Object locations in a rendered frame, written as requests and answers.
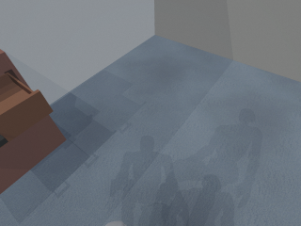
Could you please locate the drawer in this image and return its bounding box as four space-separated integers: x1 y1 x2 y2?
0 73 53 148

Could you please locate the cabinet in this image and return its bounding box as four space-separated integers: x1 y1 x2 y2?
0 49 66 194

